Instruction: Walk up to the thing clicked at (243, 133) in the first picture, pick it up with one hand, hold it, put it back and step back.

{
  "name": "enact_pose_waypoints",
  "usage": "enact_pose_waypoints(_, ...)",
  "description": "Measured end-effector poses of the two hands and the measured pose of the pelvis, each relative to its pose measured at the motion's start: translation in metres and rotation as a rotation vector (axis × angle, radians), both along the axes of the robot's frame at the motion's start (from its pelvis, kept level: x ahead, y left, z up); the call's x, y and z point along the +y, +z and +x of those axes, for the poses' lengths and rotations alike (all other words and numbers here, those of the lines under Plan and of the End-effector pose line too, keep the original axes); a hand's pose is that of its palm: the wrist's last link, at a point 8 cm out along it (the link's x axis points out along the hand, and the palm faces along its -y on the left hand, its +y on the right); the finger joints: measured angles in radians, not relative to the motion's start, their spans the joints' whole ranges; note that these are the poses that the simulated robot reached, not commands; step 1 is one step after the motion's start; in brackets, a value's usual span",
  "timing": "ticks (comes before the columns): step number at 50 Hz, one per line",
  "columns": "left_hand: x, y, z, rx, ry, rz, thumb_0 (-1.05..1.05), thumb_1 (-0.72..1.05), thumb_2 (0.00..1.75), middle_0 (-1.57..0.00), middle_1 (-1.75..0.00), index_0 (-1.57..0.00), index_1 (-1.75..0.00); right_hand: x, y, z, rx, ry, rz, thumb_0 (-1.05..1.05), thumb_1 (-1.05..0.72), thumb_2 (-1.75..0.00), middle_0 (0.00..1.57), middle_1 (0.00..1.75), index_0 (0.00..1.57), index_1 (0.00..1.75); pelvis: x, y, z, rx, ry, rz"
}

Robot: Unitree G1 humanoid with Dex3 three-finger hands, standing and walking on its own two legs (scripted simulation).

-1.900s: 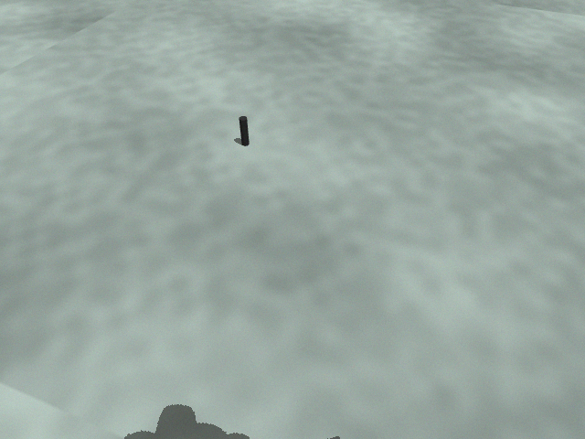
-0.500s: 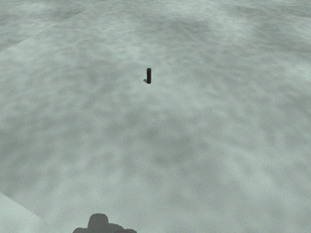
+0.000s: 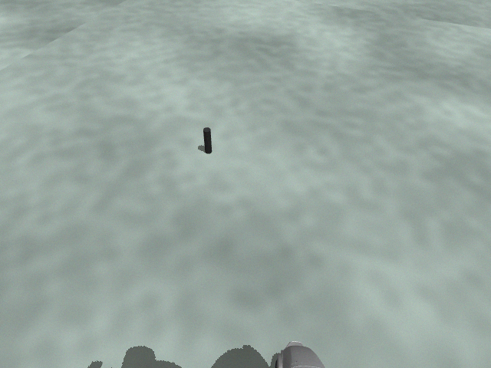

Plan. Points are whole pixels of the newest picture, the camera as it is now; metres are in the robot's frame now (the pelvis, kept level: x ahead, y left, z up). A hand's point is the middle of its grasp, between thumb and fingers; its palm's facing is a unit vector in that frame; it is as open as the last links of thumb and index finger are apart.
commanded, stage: walk up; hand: left
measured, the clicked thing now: (207, 141) +1.42 +0.16 -0.69
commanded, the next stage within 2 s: none
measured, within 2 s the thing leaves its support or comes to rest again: neither
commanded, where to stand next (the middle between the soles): +1.09 -0.06 m, yaw +1 degrees
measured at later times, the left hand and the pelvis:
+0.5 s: hand (122, 284) +0.32 +0.25 -0.15, palm faces +0.01 -0.94 -0.34, open 7.4 cm; pelvis +0.27 -0.03 -0.01, yaw +1 degrees
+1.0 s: hand (147, 182) +0.60 +0.25 -0.14, palm faces -0.08 -0.93 -0.36, open 7.4 cm; pelvis +0.50 -0.03 -0.01, yaw -1 degrees
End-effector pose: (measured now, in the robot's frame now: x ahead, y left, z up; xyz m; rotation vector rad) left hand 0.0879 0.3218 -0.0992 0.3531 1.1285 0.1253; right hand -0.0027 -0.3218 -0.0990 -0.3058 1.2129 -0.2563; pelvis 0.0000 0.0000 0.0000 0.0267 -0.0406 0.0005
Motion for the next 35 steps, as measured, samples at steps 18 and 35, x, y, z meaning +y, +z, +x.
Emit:
enact_pose_waypoints(18,-0.06,0.01,0.193,-0.096,0.045,0.006,0.0,0.9,0.9,-0.2,-0.3,-0.2,-0.3,-0.038,-0.004,0.277,-0.124,0.104,0.015,0.01,-0.9,-0.89,0.2,0.3,0.21,0.3,-0.041,0.0,0.2,-0.013,-0.011,-0.028)
enact_pose_waypoints(35,-0.003,-0.033,0.315,0.082,0.06,-0.018,0.01,0.9,0.9,-0.2,-0.3,-0.2,-0.3,0.008,0.022,0.458,-0.186,0.117,-0.061,0.0,-0.9,-0.89,0.2,0.3,0.21,0.3,0.001,-0.008,0.371,-0.004,-0.005,-0.048)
